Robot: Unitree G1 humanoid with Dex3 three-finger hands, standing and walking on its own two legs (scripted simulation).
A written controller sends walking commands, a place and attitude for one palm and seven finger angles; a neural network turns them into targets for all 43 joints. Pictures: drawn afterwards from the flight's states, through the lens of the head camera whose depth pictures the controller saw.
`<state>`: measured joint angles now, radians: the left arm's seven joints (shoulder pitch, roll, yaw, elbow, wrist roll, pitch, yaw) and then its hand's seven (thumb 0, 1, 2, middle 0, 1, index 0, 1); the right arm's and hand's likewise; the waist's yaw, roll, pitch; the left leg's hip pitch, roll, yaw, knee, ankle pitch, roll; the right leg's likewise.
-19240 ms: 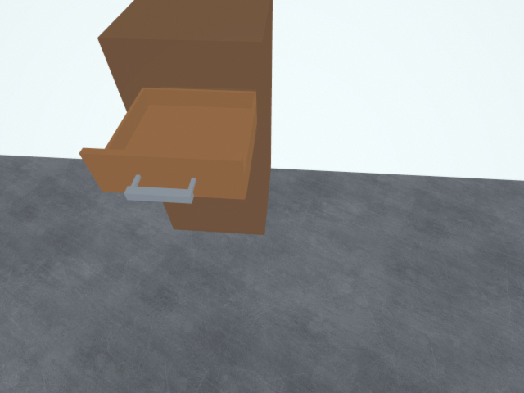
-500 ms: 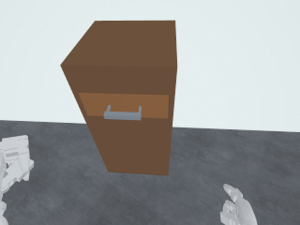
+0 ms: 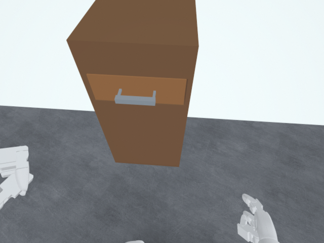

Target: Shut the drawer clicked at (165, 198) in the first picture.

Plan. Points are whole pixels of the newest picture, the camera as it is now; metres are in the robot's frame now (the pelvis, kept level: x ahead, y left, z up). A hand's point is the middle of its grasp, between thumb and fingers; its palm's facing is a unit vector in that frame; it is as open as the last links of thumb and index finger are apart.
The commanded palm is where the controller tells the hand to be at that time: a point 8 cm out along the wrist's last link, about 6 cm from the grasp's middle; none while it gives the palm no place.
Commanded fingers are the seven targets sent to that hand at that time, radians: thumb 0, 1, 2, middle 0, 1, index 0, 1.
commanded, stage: step back with the hand held close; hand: left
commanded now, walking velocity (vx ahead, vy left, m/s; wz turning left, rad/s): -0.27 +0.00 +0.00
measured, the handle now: (136, 96) +0.64 +0.15 -0.08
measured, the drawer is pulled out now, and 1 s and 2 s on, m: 0.00 0.00 0.00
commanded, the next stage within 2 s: stop stepping back and stand still in 0.82 s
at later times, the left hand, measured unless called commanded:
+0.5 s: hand (16, 207) +0.15 +0.23 +0.17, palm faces +0.35 -0.80 -0.48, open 3.2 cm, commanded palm +0.08 +0.28 +0.18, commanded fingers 0.00 0.90 0.90 -1.40 -1.60 -1.40 -1.60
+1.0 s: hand out of the picture +0.06 +0.20 +0.18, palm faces +0.20 -0.85 -0.49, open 3.3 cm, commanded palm -0.01 +0.25 +0.18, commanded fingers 0.00 0.90 0.90 -1.40 -1.60 -1.40 -1.60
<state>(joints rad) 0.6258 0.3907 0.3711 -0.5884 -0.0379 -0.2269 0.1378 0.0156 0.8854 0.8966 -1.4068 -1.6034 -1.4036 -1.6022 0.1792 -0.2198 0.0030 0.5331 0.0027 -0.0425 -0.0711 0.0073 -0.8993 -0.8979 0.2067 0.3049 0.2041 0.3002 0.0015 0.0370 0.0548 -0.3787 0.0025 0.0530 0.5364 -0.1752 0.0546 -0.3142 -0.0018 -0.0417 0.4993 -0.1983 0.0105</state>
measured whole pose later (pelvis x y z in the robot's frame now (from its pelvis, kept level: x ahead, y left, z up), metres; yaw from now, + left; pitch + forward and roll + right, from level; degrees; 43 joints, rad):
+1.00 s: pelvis -0.15 -0.02 +0.00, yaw -3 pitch +4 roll -3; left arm 0.63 0.49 0.40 -0.67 -0.09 -0.28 0.11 0.02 0.89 0.90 -1.41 -1.60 -1.40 -1.60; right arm 0.13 -0.16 0.02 0.60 -0.04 -0.08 -0.03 0.00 -0.90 -0.90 0.21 0.31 0.21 0.30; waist -0.01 0.00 0.02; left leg -0.55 0.06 0.03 0.48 -0.11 0.00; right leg -0.15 0.05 -0.01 0.41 -0.32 -0.01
